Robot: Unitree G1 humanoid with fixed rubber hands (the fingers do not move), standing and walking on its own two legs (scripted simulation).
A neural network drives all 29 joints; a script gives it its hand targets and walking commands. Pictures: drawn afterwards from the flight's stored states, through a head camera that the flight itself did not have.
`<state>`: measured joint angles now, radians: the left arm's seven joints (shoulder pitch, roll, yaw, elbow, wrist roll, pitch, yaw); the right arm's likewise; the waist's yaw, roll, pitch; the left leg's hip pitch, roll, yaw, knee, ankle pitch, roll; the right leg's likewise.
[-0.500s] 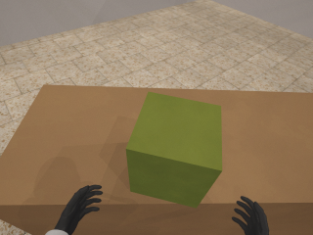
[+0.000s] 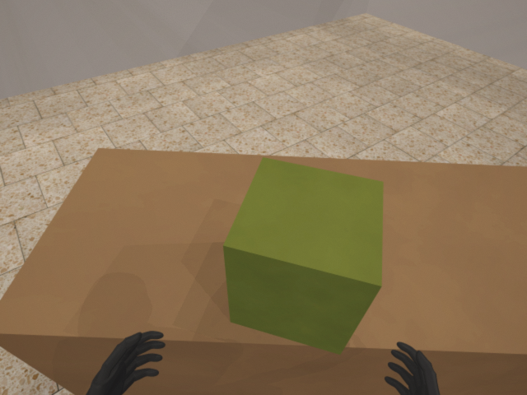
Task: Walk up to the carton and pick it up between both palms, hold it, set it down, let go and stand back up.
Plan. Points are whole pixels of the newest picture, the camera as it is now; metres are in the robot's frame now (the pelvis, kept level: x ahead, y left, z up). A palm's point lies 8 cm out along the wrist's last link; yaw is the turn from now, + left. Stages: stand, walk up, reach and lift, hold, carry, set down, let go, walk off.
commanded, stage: set down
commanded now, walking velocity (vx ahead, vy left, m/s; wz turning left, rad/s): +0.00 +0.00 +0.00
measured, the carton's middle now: (301, 256) +0.36 -0.06 -0.01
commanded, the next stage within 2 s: let go in 1.28 s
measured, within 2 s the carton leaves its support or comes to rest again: neither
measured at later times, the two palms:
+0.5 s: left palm (111, 373) +0.18 +0.22 -0.02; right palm (408, 391) +0.16 -0.19 -0.03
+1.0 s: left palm out of the picture +0.16 +0.21 -0.04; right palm out of the picture +0.14 -0.22 -0.05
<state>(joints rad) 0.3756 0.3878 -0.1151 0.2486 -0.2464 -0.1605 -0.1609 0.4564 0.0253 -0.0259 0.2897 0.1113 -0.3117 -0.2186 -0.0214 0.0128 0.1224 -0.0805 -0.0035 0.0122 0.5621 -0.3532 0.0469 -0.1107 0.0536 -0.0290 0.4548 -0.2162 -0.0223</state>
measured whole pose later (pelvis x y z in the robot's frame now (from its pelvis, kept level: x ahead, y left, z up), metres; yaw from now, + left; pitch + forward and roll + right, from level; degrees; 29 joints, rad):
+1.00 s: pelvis +0.00 -0.01 +0.01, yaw +0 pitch -10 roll -1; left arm 0.29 0.30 -0.09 0.46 -0.14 -0.07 -0.08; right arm 0.32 -0.05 -0.03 0.55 0.05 -0.19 -0.11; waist -0.01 0.00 0.07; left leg 0.02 0.00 0.02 0.46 -0.31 0.02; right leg -0.03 0.06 -0.02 0.40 -0.20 -0.04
